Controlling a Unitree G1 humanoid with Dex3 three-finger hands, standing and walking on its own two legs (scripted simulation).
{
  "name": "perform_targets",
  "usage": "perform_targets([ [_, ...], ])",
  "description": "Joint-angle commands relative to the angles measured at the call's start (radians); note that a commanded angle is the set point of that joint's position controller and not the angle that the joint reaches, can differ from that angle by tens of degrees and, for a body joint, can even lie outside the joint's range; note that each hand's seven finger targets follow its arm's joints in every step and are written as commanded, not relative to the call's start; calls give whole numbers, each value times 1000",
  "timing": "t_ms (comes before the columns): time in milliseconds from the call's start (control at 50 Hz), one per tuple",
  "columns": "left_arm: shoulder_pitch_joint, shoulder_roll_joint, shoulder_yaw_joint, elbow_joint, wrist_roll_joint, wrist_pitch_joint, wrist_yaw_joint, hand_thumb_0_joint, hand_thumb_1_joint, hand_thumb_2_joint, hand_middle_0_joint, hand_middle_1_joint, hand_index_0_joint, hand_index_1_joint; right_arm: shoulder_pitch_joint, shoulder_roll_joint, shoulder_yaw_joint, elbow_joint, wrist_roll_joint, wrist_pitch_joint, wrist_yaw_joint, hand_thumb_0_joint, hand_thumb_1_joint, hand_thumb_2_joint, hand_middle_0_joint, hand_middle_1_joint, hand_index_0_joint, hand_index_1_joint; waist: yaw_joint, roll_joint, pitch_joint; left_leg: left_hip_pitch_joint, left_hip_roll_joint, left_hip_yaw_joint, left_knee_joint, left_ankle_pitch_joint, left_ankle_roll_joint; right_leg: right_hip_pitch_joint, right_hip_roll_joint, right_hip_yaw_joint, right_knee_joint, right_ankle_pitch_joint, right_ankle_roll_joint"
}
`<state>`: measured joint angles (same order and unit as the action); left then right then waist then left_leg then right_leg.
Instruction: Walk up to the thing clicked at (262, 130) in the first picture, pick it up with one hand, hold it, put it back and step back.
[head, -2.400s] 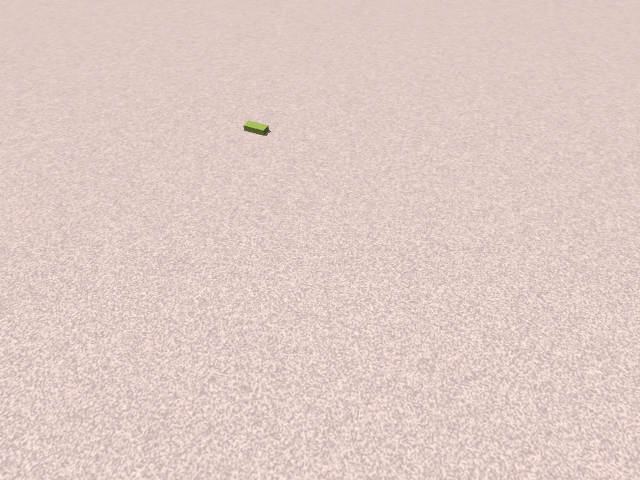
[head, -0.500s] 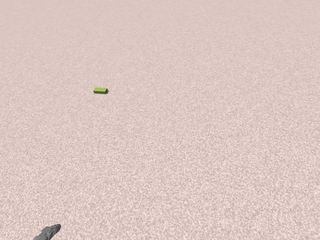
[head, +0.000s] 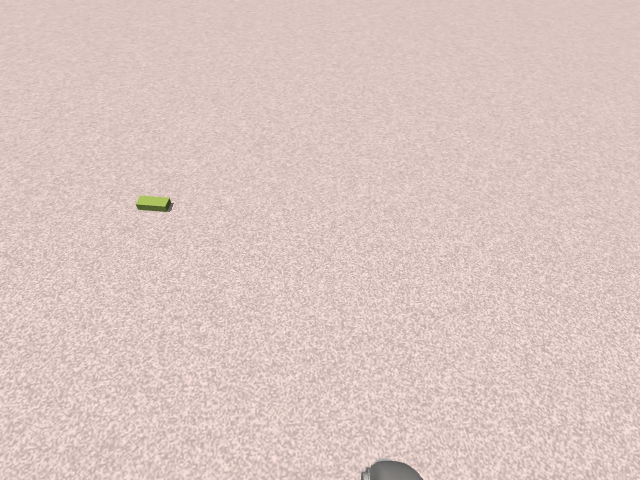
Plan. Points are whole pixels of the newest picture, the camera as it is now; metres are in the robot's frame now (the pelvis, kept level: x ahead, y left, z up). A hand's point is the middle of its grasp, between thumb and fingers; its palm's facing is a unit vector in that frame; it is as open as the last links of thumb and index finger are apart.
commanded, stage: walk up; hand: left
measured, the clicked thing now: (153, 203) +1.34 +0.68 -0.75
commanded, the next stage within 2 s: none
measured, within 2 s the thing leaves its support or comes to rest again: neither
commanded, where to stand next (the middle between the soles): +0.88 +0.43 m, yaw -6 degrees
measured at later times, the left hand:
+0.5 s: hand (62, 395) +0.28 +0.38 -0.13, palm faces -0.02 -0.88 -0.48, open 7.4 cm
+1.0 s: hand (65, 267) +0.52 +0.47 -0.13, palm faces -0.10 -0.87 -0.48, open 7.4 cm
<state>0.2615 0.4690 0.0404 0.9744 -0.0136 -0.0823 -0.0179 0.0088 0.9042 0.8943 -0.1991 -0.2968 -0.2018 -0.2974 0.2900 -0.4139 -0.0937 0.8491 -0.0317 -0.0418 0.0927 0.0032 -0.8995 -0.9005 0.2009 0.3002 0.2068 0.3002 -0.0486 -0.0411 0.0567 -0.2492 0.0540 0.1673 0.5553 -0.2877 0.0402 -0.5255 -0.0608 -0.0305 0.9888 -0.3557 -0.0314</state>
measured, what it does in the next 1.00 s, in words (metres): walks ahead: right foot, then left foot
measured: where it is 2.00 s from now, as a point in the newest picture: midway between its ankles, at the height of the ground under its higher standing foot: (189, 315)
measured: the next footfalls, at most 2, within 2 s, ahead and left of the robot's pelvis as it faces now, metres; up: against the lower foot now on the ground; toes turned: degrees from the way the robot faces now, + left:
right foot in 0.20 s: +0.25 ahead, -0.09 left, +0.00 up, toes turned -8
left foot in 0.56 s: +0.41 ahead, +0.28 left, +0.00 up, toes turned +6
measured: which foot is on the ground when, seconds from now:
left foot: down 0.00-0.20, up 0.22-0.54, down 0.56-0.98, up 1.00-1.00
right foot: up 0.00-0.18, down 0.20-0.60, up 0.62-0.94, down 0.96-1.00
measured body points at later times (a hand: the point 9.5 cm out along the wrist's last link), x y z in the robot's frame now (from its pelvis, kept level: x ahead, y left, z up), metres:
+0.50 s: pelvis +0.23 +0.08 -0.01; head +0.24 +0.07 +0.44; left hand +0.28 +0.43 -0.10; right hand +0.34 -0.24 -0.12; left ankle +0.34 +0.25 -0.71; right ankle +0.21 -0.08 -0.73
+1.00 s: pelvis +0.43 +0.19 -0.02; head +0.45 +0.16 +0.43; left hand +0.53 +0.52 -0.10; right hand +0.43 -0.13 -0.15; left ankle +0.37 +0.27 -0.72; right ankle +0.51 +0.09 -0.74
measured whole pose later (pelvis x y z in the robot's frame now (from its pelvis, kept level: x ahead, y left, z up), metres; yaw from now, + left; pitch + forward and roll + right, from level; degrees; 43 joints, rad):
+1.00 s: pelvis +0.43 +0.19 -0.02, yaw -4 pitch -2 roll +0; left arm 0.27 0.41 0.05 0.93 0.01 -0.11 0.00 0.00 0.90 0.89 -0.20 -0.30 -0.21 -0.30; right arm 0.35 -0.43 -0.08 0.84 -0.04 0.02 0.09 0.01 -0.90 -0.90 0.20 0.30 0.21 0.30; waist -0.04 0.07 0.08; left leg -0.22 0.01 0.14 0.78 -0.48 0.05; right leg -0.42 -0.02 -0.11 0.65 -0.19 -0.05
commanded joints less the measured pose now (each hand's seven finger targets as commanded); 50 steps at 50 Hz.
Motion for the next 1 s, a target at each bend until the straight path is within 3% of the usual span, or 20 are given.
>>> perform_targets([
  [0,-35,173,52,-95,10,-18,-1,0,900,900,-200,-300,-200,-300,-1,-269,-71,-91,-1,-30,-17,0,-900,-900,200,300,200,300,-3,209,-7,116,246,-256,-309,8,210,-69,-48,-15,-185,66,14],
  [80,-64,148,59,-106,6,-23,-9,0,900,900,-200,-300,-200,-300,-27,-252,-60,-113,-3,-18,-14,0,-900,-900,200,300,200,300,16,149,-5,29,190,-161,-244,97,151,128,7,-67,-338,191,-4],
  [140,109,175,83,-68,10,-26,11,0,900,900,-200,-300,-200,-300,-41,-221,-44,-129,3,-9,-18,0,-900,-900,200,300,200,300,125,13,-122,-45,119,-67,70,311,85,483,55,-95,-464,220,-35],
  [160,207,237,108,-54,18,-32,24,0,900,900,-200,-300,-200,-300,-11,-184,-29,-140,3,-12,-20,0,-900,-900,200,300,200,300,177,-108,-176,-191,49,-31,326,243,35,654,-41,71,-533,78,-74],
  [180,249,318,127,-74,23,-38,39,0,900,900,-200,-300,-200,-300,52,-133,-10,-149,2,-11,-21,0,-900,-900,200,300,200,300,159,-256,-218,-400,-50,-72,542,-259,-5,797,-328,523,-613,28,-162],
  [200,202,336,118,-91,5,-34,47,0,900,900,-200,-300,-200,-300,20,-247,-39,-129,-1,5,-26,0,-900,-900,200,300,200,300,151,-90,-201,-456,-28,-219,648,-269,-13,709,-410,739,-693,-119,-259],
  [320,35,246,91,-140,11,-52,46,0,900,900,-200,-300,-200,-300,31,-225,-47,-57,5,23,-8,0,-900,-900,200,300,200,300,47,-43,-12,-346,75,-260,518,-64,-47,330,-241,221,-685,177,-200],
  [460,-4,306,104,-150,30,-65,39,0,900,900,-200,-300,-200,-300,-98,-207,-69,-84,-5,19,35,0,-900,-900,200,300,200,300,47,-85,-27,-145,90,-138,187,76,-41,163,-202,71,-647,-23,-164],
  [520,-48,293,92,-145,30,-49,38,0,900,900,-200,-300,-200,-300,6,-214,-85,-44,-10,14,31,0,-900,-900,200,300,200,300,-38,-37,-46,67,24,-38,85,50,-30,63,-167,12,-479,-19,-123],
  [540,-14,241,72,-142,36,-42,38,0,900,900,-200,-300,-200,-300,89,-250,-101,-9,-13,11,21,0,-900,-900,200,300,200,300,-79,99,-99,214,-13,-50,55,-29,-9,2,-122,-28,-262,65,-101],
  [560,30,155,47,-145,24,-38,35,0,900,900,-200,-300,-200,-300,194,-338,-128,6,-25,3,5,0,-900,-900,200,300,200,300,-137,360,-128,305,132,-349,-151,-285,65,-131,-8,-86,113,72,-39],
  [580,-4,151,43,-161,0,-36,49,0,900,900,-200,-300,-200,-300,165,-407,-131,-28,-4,-3,-5,0,-900,-900,200,300,200,300,-125,467,-96,303,324,-743,-338,-326,156,-305,95,-41,235,-205,-17],
  [600,-22,202,44,-137,10,-33,63,0,900,900,-200,-300,-200,-300,101,-413,-131,-36,14,3,-12,0,-900,-900,200,300,200,300,-78,320,-61,179,371,-773,-340,-401,232,-283,21,67,301,-193,-31],
  [680,87,220,54,-48,-5,-34,42,0,900,900,-200,-300,-200,-300,-35,-279,-71,-78,14,-10,-29,0,-900,-900,200,300,200,300,22,242,-28,50,214,-356,-228,-56,159,-115,-63,51,80,-13,-11],
  [780,39,181,56,-74,10,-22,28,0,900,900,-200,-300,-200,-300,-11,-269,-60,-100,-1,-8,-20,0,-900,-900,200,300,200,300,8,233,-3,30,237,-309,-272,-14,230,-35,-50,-34,-138,30,14],
  [860,27,173,64,-84,12,-25,22,0,900,900,-200,-300,-200,-300,-44,-254,-52,-124,-6,5,-16,0,-900,-900,200,300,200,300,22,169,6,-31,188,-247,-243,-106,193,94,-4,-59,-270,110,6],
  [920,159,183,82,-58,17,-39,40,0,900,900,-200,-300,-200,-300,-69,-216,-33,-147,1,13,-14,0,-900,-900,200,300,200,300,123,37,-78,-119,118,-128,55,202,119,436,43,-74,-466,191,-21],
  [940,255,244,108,-46,26,-46,54,0,900,900,-200,-300,-200,-300,-27,-163,-16,-156,7,7,-16,0,-900,-900,200,300,200,300,174,-113,-140,-234,42,-78,311,178,57,598,-62,119,-568,64,-55],
  [960,271,329,122,-77,27,-51,66,0,900,900,-200,-300,-200,-300,42,-125,-2,-163,10,9,-16,0,-900,-900,200,300,200,300,145,-251,-184,-434,-71,-102,524,-262,-7,737,-356,603,-676,46,-148],
  [980,196,332,114,-91,10,-39,72,0,900,900,-200,-300,-200,-300,19,-249,-36,-140,-3,31,-29,0,-900,-900,200,300,200,300,127,-54,-166,-473,-16,-238,619,-281,-11,649,-433,722,-687,-97,-267],
])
